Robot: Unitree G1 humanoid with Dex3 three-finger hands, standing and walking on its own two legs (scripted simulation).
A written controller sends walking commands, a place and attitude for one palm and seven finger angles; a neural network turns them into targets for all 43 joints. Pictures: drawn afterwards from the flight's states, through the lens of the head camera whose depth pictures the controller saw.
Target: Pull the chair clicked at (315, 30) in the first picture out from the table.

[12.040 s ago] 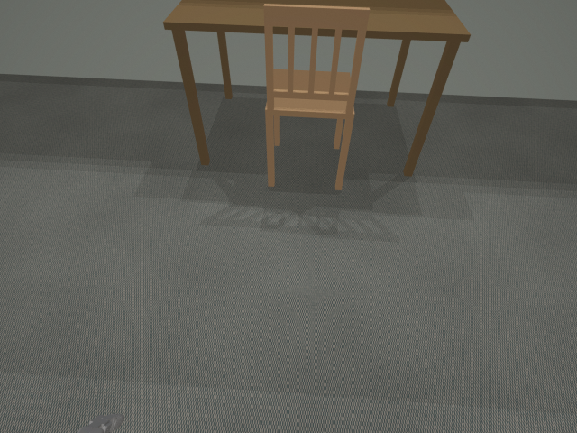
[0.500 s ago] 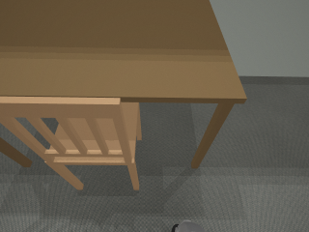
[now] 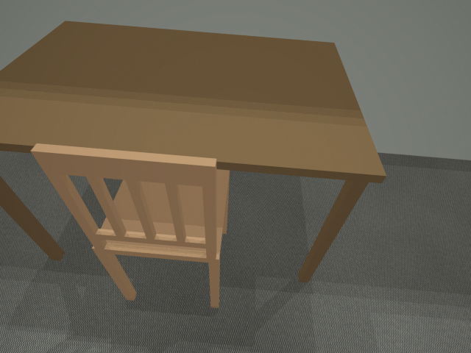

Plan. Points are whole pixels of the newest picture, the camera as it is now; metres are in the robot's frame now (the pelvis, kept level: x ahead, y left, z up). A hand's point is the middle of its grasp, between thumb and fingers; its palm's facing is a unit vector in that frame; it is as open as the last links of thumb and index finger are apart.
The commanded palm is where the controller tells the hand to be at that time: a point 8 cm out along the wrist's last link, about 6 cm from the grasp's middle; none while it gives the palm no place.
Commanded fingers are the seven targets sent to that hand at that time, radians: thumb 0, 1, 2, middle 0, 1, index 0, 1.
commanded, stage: come to a stop and stand still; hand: left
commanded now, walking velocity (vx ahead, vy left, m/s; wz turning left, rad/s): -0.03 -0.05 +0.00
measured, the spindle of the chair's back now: (142, 210) +0.44 +0.26 -0.11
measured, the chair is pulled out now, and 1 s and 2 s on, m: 0.00 0.00 0.00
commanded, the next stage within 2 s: look again from close up in 0.76 s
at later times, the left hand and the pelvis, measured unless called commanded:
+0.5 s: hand out of the picture -0.04 +0.10 -0.17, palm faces +0.04 -0.99 -0.12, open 7.4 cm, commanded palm none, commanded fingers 0.00 0.90 0.90 -0.20 -0.30 -0.20 -0.30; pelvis -0.01 -0.03 +0.01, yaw +0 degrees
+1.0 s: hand out of the picture -0.02 +0.13 -0.17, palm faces +0.04 -0.98 -0.20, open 7.4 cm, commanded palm none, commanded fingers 0.00 0.90 0.90 -0.20 -0.30 -0.20 -0.30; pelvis +0.00 -0.03 +0.00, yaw +1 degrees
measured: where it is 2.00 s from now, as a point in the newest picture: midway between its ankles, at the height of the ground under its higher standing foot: outside the picture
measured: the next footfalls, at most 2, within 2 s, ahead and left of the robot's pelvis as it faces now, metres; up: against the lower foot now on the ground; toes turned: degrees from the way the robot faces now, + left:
right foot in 0.06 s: +0.00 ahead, -0.10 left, +0.00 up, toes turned +0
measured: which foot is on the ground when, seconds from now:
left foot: down 0.00-1.00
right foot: up 0.00-0.04, down 0.06-1.00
